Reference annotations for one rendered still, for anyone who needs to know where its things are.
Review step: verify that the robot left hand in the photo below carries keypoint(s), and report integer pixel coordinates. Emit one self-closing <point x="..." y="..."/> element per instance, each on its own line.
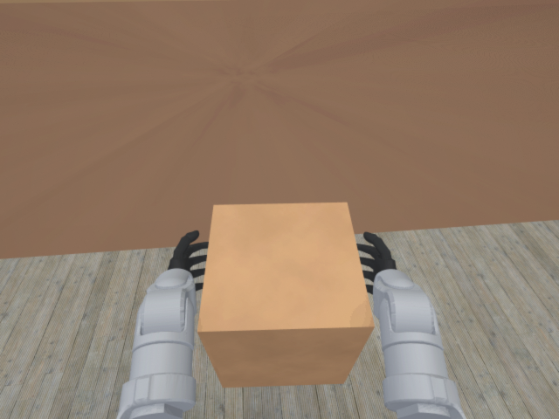
<point x="181" y="258"/>

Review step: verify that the carton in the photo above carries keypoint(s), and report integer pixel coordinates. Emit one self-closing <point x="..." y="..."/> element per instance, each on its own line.
<point x="284" y="300"/>

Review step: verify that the robot right hand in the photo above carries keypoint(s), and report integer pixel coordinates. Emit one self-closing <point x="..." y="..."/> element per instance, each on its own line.
<point x="380" y="253"/>

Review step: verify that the right robot forearm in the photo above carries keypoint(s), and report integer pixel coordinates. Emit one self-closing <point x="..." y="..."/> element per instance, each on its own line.
<point x="417" y="385"/>

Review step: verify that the left robot forearm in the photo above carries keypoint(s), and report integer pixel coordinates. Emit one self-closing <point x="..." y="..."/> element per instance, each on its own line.
<point x="161" y="385"/>

